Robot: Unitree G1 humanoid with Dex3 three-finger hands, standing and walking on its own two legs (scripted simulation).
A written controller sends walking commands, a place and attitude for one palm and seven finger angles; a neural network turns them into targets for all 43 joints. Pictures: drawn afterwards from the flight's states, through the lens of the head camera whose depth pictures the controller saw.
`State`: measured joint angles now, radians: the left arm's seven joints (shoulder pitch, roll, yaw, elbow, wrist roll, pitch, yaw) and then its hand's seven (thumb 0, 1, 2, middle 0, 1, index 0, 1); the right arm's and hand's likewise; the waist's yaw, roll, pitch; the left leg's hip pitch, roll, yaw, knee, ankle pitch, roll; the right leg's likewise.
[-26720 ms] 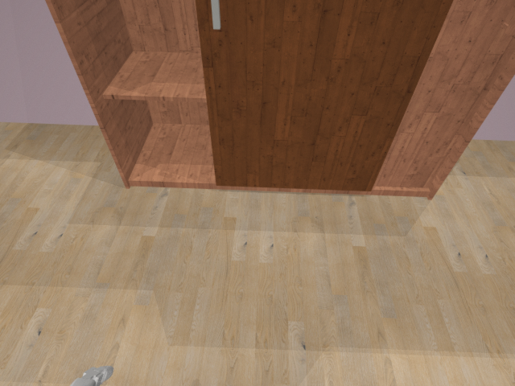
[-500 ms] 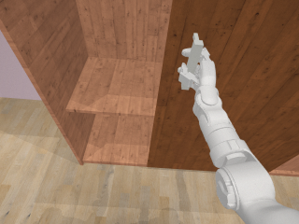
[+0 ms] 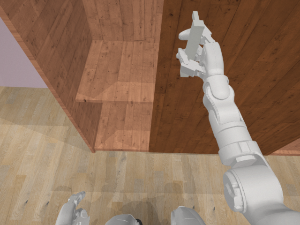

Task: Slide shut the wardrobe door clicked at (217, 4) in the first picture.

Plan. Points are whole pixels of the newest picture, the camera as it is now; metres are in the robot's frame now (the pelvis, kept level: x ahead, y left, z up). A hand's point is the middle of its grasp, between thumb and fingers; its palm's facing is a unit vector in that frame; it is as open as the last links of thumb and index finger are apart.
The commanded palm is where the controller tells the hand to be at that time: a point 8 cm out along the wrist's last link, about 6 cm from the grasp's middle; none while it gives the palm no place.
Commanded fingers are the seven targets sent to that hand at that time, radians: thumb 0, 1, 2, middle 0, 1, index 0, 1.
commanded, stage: step sideways, sliding the door along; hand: right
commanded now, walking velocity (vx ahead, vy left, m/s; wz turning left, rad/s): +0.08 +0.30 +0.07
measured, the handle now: (189, 46) +0.51 -0.06 +0.16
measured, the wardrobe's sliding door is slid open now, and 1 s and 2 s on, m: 0.36 0.15 0.00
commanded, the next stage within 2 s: stop walking and hold the door there in 1.58 s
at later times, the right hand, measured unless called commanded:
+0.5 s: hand (154, 60) +0.46 +0.03 +0.16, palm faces +0.13 +0.98 -0.13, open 6.3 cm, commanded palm +0.44 +0.04 +0.16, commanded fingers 0.00 -0.90 -0.90 0.45 1.40 0.45 1.40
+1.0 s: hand (87, 57) +0.45 +0.19 +0.16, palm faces +0.17 +0.98 -0.09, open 6.1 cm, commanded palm +0.43 +0.20 +0.15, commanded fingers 0.00 -0.90 -0.90 0.45 1.40 0.45 1.40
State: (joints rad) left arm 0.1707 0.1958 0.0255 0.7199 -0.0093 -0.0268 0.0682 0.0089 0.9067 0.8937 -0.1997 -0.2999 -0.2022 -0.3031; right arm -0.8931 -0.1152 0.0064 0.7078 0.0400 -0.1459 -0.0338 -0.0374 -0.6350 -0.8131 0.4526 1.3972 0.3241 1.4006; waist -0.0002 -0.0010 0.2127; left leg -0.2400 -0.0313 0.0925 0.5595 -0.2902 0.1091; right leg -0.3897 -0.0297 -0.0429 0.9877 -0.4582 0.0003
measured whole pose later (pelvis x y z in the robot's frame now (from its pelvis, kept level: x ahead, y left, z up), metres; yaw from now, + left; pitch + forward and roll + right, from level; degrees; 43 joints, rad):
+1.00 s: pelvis +0.05 +0.32 +0.00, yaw -6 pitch -3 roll +0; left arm 0.04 0.21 0.02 0.65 -0.05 -0.05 0.03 0.01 0.91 0.89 -0.20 -0.30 -0.20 -0.30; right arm -0.60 -0.12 0.03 0.27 0.08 -0.07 -0.18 -0.02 -0.77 -0.83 0.42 1.40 0.19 1.40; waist -0.05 -0.07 0.25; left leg -0.26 0.03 0.10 0.69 -0.27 0.02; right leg -0.27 -0.15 -0.06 0.64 -0.18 0.00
